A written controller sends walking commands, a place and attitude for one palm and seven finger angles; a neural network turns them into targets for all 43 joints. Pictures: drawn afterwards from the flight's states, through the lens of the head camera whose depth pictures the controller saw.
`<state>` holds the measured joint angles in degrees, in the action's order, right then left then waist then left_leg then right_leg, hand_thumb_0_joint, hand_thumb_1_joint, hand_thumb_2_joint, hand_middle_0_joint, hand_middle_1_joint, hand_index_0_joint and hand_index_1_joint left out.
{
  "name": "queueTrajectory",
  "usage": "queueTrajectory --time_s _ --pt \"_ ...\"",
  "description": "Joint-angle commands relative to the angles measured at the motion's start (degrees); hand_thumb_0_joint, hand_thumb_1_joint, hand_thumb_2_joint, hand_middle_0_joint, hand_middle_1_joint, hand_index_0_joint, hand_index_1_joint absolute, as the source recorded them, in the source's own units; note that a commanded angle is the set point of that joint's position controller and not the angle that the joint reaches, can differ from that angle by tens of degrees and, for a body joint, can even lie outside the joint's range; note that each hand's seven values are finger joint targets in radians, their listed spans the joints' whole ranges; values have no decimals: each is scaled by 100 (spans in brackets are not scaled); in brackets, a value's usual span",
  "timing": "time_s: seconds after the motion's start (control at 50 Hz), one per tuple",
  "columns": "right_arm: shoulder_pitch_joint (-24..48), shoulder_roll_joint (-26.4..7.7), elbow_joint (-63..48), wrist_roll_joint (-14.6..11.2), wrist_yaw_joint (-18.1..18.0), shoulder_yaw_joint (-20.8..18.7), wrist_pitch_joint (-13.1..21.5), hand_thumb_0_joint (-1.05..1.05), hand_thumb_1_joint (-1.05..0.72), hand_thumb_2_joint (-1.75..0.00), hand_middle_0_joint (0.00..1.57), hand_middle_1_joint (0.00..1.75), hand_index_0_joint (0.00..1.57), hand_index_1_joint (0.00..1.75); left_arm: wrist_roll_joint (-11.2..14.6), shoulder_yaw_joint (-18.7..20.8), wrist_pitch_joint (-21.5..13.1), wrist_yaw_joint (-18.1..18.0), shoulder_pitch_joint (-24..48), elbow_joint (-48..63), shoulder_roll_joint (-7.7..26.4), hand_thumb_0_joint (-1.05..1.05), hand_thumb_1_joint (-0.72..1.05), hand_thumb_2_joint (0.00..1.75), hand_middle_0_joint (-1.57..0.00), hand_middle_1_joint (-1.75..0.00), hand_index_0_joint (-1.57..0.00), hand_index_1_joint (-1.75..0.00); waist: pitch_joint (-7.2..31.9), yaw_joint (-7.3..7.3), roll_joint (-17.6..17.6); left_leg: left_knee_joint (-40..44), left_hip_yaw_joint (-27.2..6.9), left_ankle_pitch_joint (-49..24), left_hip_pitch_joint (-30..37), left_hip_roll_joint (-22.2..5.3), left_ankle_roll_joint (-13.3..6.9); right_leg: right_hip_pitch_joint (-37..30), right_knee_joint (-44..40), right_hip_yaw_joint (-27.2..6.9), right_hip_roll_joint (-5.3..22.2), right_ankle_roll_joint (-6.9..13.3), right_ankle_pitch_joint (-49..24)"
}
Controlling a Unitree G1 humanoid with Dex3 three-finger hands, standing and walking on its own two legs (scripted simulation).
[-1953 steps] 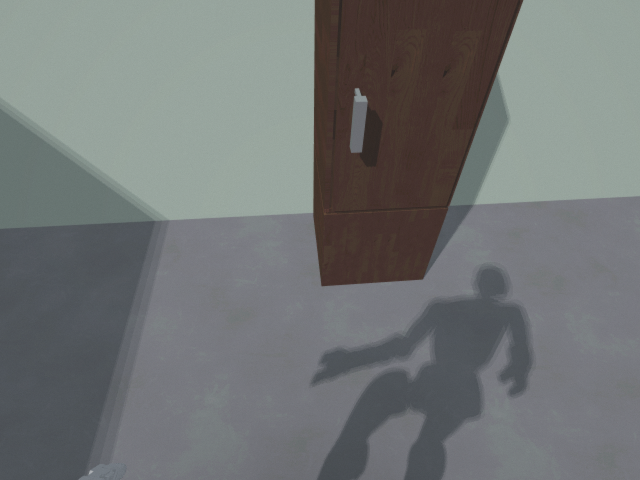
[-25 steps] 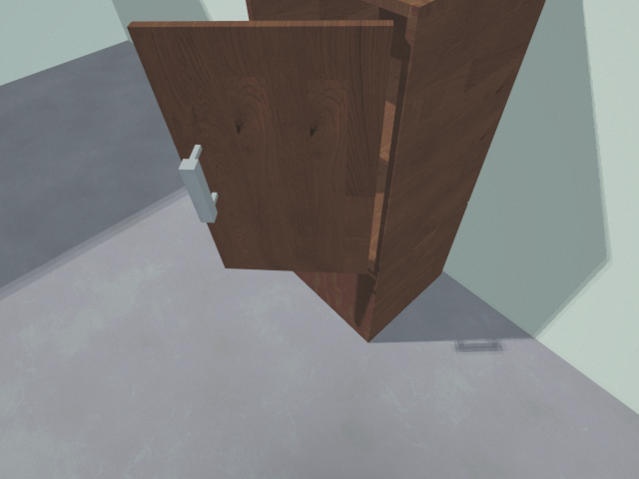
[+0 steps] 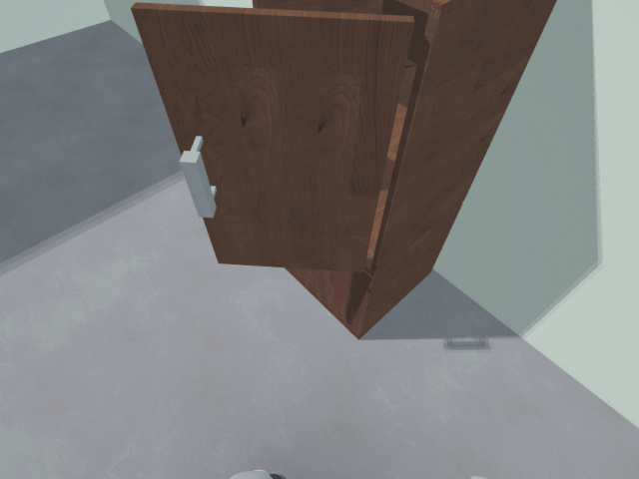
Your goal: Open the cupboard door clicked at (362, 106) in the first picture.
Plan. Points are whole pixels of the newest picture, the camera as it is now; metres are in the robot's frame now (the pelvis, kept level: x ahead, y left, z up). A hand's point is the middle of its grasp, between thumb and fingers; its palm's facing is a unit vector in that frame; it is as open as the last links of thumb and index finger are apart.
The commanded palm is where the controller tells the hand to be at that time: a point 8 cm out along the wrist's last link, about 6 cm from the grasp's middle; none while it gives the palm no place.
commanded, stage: come to a stop and stand still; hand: left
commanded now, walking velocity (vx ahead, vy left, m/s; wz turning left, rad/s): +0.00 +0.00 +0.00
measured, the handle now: (202, 177) +0.58 +0.25 -0.01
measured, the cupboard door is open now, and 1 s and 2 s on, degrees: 44 44 44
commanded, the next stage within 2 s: look again from close up in 0.94 s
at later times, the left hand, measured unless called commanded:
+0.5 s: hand out of the picture +0.00 +0.14 -0.17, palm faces +0.02 -0.99 -0.16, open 7.4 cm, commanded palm none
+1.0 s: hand out of the picture +0.02 +0.15 -0.17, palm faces +0.04 -0.99 -0.16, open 7.4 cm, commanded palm none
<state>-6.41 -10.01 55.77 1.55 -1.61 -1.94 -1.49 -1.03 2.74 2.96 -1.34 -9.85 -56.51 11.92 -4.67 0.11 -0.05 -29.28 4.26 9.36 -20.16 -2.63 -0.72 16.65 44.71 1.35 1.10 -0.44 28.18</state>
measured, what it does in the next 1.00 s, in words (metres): steps on the spot: right foot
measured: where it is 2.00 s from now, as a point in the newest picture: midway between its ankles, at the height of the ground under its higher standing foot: outside the picture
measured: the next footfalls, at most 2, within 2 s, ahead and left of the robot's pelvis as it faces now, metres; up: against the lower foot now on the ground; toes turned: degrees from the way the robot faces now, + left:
right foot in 0.04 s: +0.00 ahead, -0.13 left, +0.00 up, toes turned -2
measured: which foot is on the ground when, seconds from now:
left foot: down 0.00-1.00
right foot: up 0.00-0.02, down 0.04-1.00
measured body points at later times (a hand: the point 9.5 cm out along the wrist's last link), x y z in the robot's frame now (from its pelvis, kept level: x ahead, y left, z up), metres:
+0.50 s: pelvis +0.00 -0.03 +0.01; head +0.02 -0.02 +0.46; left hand +0.00 +0.19 -0.16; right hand -0.04 -0.25 -0.15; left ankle +0.04 +0.12 -0.73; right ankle -0.04 -0.13 -0.73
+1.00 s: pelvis +0.03 -0.01 +0.01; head +0.05 +0.00 +0.46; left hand +0.02 +0.20 -0.16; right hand +0.04 -0.24 -0.15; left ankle +0.04 +0.12 -0.73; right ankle -0.04 -0.13 -0.73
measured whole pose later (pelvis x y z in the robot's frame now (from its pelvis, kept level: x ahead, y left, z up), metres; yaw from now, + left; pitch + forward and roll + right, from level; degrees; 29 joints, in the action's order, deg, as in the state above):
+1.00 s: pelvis +0.03 -0.01 +0.01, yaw +1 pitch -1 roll +1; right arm -13.5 -8.1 65.3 0.7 -2.4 -0.6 0.3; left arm -0.7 0.3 -0.1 -1.9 -16.3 -64.7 8.5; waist -2.7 0.0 -2.2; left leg -25.0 1.3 12.3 -11.5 -1.2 1.1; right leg 2.3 22.8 2.2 1.1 0.0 19.3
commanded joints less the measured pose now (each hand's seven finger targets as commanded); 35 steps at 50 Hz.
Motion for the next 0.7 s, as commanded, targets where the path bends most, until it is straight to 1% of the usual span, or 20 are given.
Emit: queueTrajectory --time_s 0.0,0.02,0.04,0.06,0.08,0.1,0.12,0.14,0.16,0.18,0.22,0.24,0.3,0.32,0.48,0.52,0.56,0.58,0.62,0.68 --pt "-497 -856 -100 -98 13 -276 33 0 -90 -90 20 30 20 30 -27 75 -193 -25 -931 51 435 0 90 90 -20 -30 -20 -30 809 56 119 435 -821 451 228 -640 -239 -969 -2494 -341 293 146 -1273" --pt "-497 -545 -134 -131 51 -209 24 0 -90 -90 20 30 20 30 -45 85 -252 -43 -707 85 740 0 90 90 -20 -30 -20 -30 579 -71 -644 78 -395 908 84 -172 86 -635 -2878 -1153 1048 441 -1206" --pt "-390 -446 -177 -117 110 -147 2 0 -90 -90 20 30 20 30 -27 62 -261 -29 -427 164 944 0 90 90 -20 -30 -20 -30 385 -150 -739 -78 -233 1016 475 90 221 147 -3094 -1361 1499 669 -1027" --pt "-336 -464 -120 -68 111 -155 -38 0 -90 -90 20 30 20 30 -19 48 -322 -36 -228 176 870 0 90 90 -20 -30 -20 -30 252 -142 -1316 -306 -269 987 544 75 219 364 -3102 -1349 1354 718 -1225" --pt "-359 -508 -38 -59 107 -157 -38 0 -90 -90 20 30 20 30 -8 10 -335 -39 -169 138 774 0 90 90 -20 -30 -20 -30 69 -139 -1355 -423 -334 887 539 86 203 352 -3012 -1195 1265 716 -1688" --pt "-506 -492 96 -60 90 -140 -15 0 -90 -90 20 30 20 30 9 -18 -354 -36 -157 72 679 0 90 90 -20 -30 -20 -30 105 -203 -1128 -324 -354 592 669 69 197 226 -2812 -1028 1159 690 -2178" --pt "-692 -432 229 -70 74 -110 12 0 -90 -90 20 30 20 30 30 -34 -363 -42 -182 16 621 0 90 90 -20 -30 -20 -30 221 -242 -901 -41 -349 137 894 8 187 125 -2654 -815 1011 584 -2298" --pt "-835 -461 342 -75 59 -91 52 0 -90 -90 20 30 20 30 46 -50 -369 -42 -216 -29 578 0 90 90 -20 -30 -20 -30 240 -245 -625 149 -431 -341 1019 -61 165 46 -2485 -653 850 446 -2312" --pt "-899 -516 431 -73 40 -82 89 0 -90 -90 20 30 20 30 60 -58 -375 -43 -328 -73 525 0 90 90 -20 -30 -20 -30 291 -196 -459 293 -505 -597 1112 -201 149 -52 -2420 -559 699 336 -2182" --pt "-919 -559 494 -75 25 -79 92 0 -90 -90 20 30 20 30 67 -73 -368 -54 -421 -117 466 0 90 90 -20 -30 -20 -30 169 -154 -438 371 -560 -477 1071 -283 146 -37 -2565 -578 623 290 -1762" --pt "-889 -473 624 -73 16 -49 86 0 -90 -90 20 30 20 30 68 -67 -335 -45 -541 -284 456 0 90 90 -20 -30 -20 -30 -7 -89 -103 452 -525 -285 1017 -247 166 -39 -2790 -594 595 286 -1260" --pt "-929 -472 678 -64 10 -36 76 0 -90 -90 20 30 20 30 77 -71 -322 -44 -533 -321 458 0 90 90 -20 -30 -20 -30 -127 -104 -2 481 -530 -205 955 -239 177 -18 -2808 -616 587 303 -1116" --pt "-1072 -428 791 -54 -16 -5 92 0 -90 -90 20 30 20 30 93 -85 -315 -33 -629 -457 389 0 90 90 -20 -30 -20 -30 -149 -72 40 599 -547 -105 884 -234 168 -158 -2882 -601 550 312 -939" --pt "-1107 -395 825 -60 -25 6 99 0 -90 -90 20 30 20 30 87 -86 -317 -37 -685 -495 350 0 90 90 -20 -30 -20 -30 -150 -54 -65 634 -535 -134 921 -261 159 -199 -2915 -551 524 301 -969" --pt "-1382 -342 962 -69 -76 25 175 0 -90 -90 20 30 20 30 102 -94 -342 -60 -868 -631 215 0 90 90 -20 -30 -20 -30 83 -39 34 636 -573 -583 933 -313 133 -626 -2711 -375 494 289 -1701" --pt "-1381 -317 966 -76 -89 29 190 0 -90 -90 20 30 20 30 92 -95 -346 -69 -952 -659 155 0 90 90 -20 -30 -20 -30 86 -7 -11 639 -560 -672 997 -333 115 -664 -2689 -331 465 278 -1874" --pt "-1412 -307 974 -73 -96 24 189 0 -90 -90 20 30 20 30 91 -95 -342 -78 -937 -672 141 0 90 90 -20 -30 -20 -30 7 -29 -23 631 -588 -723 943 -326 115 -671 -2648 -311 475 268 -1937" --pt "-1396 -305 977 -76 -97 27 197 0 -90 -90 20 30 20 30 91 -100 -344 -77 -971 -686 136 0 90 90 -20 -30 -20 -30 39 -21 40 635 -582 -772 968 -324 109 -687 -2636 -320 488 261 -2005" --pt "-1385 -298 959 -87 -102 26 205 0 -90 -90 20 30 20 30 82 -106 -349 -80 -1008 -693 112 0 90 90 -20 -30 -20 -30 56 -9 -44 633 -570 -811 1022 -334 86 -712 -2644 -272 468 244 -2053" --pt "-1346 -293 948 -82 -102 14 208 0 -90 -90 20 30 20 30 80 -106 -354 -88 -1025 -688 116 0 90 90 -20 -30 -20 -30 88 -22 13 605 -596 -906 1045 -320 83 -743 -2599 -271 496 229 -2171"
